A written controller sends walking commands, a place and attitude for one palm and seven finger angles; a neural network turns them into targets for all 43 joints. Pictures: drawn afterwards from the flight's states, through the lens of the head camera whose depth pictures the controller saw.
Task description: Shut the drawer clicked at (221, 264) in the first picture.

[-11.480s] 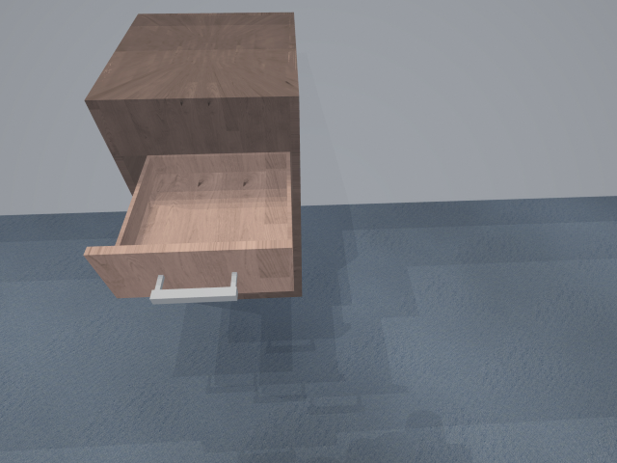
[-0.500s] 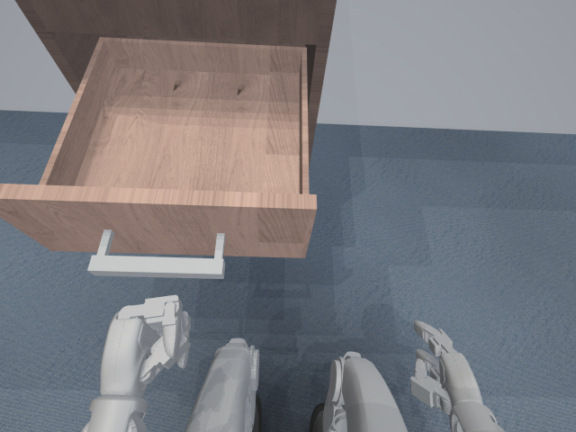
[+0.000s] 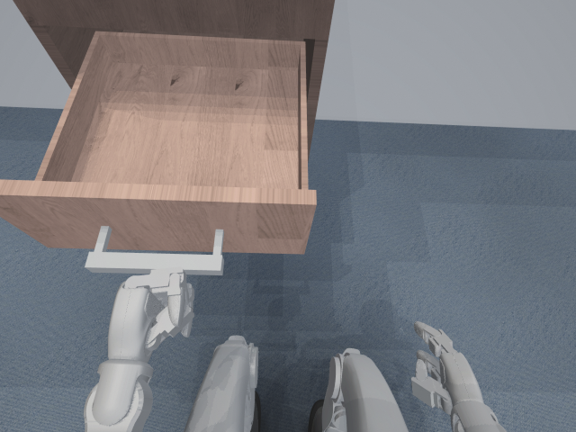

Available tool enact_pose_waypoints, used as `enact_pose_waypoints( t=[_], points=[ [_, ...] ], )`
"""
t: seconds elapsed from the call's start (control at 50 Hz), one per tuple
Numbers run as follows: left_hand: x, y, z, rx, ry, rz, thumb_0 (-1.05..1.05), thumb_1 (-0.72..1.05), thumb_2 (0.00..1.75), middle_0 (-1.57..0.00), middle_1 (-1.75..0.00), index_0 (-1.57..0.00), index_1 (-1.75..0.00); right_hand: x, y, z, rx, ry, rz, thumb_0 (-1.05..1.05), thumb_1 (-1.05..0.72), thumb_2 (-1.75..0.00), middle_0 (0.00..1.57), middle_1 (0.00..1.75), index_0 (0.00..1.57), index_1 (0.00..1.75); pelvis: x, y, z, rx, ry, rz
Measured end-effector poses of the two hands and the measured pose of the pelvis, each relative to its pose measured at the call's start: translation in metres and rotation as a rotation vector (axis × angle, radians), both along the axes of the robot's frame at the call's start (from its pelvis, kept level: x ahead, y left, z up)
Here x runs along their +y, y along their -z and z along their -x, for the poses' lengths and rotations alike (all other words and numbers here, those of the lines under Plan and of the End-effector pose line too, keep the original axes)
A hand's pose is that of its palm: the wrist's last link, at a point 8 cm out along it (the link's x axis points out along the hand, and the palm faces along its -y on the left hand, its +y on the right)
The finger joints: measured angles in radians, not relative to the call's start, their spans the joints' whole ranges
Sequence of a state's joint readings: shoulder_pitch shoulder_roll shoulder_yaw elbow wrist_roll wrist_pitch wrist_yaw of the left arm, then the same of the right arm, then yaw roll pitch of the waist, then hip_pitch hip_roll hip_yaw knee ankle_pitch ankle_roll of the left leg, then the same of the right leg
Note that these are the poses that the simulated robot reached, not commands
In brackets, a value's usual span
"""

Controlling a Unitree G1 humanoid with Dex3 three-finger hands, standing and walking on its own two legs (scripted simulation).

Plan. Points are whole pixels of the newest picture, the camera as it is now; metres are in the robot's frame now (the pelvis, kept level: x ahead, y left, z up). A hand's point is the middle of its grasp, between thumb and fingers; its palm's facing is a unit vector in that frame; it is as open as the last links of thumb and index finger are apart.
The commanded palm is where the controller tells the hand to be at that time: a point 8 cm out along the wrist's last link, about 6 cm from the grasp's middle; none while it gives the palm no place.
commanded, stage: push the drawer shut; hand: left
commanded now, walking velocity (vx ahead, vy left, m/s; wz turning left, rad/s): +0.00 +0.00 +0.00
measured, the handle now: (159, 249) +0.34 +0.20 +0.01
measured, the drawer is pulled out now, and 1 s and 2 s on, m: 0.28 0.18 0.05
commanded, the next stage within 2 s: none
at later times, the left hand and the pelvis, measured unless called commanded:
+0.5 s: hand (188, 279) +0.30 +0.15 +0.00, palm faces +0.01 -1.00 -0.04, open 2.7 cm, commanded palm +0.32 +0.19 +0.02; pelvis -0.02 +0.00 +0.00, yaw +0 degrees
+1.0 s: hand (197, 230) +0.37 +0.15 +0.01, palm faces +0.03 -1.00 -0.04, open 2.9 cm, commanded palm +0.37 +0.20 +0.02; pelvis -0.02 +0.01 +0.00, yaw +0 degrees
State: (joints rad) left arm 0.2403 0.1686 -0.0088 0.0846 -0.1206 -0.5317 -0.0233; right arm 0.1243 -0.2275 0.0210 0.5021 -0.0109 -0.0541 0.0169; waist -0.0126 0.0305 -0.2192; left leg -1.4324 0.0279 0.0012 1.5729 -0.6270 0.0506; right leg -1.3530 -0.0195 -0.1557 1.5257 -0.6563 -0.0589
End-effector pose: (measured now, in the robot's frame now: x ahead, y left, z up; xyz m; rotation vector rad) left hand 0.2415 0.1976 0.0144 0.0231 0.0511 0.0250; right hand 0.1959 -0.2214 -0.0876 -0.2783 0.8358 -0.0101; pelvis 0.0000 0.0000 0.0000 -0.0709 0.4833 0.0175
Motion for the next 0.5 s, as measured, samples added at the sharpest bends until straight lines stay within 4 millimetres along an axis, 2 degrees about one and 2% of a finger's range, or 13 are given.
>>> enact_pose_waypoints(
  t=[0.24, 0.5],
  points=[
    [0.003, 0.004, -0.004, -0.014, 0.003, -0.008, -0.03, 0.84, 0.96, -1.4, -1.6, -1.39, -1.6, -0.007, 0.004, 0.02, 0.058, 0.002, 0.033, 0.01, -0.9, -0.9, 0.2, 0.3, 0.2, 0.3, 0.001, -0.002, 0.007, -0.007, -0.005, 0.002],
    [0.01, 0.007, -0.04, -0.033, 0.013, -0.015, -0.07, 0.77, 0.98, -1.4, -1.6, -1.4, -1.6, -0.01, 0.006, 0.036, 0.074, 0.015, 0.063, 0.01, -0.9, -0.9, 0.2, 0.3, 0.2, 0.3, 0.004, 0.001, 0.021, -0.02, -0.011, 0.009]
  ],
)
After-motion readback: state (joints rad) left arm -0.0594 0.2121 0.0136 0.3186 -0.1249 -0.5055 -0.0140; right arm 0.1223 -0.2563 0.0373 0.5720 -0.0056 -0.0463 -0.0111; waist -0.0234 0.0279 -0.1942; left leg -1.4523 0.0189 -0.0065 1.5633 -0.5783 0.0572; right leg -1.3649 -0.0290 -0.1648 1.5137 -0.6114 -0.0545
